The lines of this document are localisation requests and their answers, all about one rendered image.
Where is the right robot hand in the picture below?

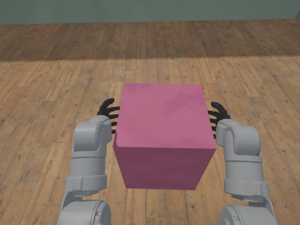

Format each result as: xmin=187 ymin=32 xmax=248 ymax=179
xmin=208 ymin=101 xmax=231 ymax=139

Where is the robot right forearm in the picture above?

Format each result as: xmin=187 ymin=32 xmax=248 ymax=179
xmin=216 ymin=118 xmax=278 ymax=225

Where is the robot right upper arm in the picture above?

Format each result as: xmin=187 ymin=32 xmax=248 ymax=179
xmin=219 ymin=204 xmax=277 ymax=225

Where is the carton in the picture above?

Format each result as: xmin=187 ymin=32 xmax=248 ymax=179
xmin=112 ymin=82 xmax=217 ymax=190

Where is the robot left forearm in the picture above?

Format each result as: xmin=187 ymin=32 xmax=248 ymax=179
xmin=56 ymin=115 xmax=113 ymax=225

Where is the robot left upper arm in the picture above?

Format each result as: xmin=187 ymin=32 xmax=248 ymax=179
xmin=57 ymin=200 xmax=112 ymax=225

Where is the left robot hand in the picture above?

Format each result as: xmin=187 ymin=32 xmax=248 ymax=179
xmin=97 ymin=97 xmax=120 ymax=134

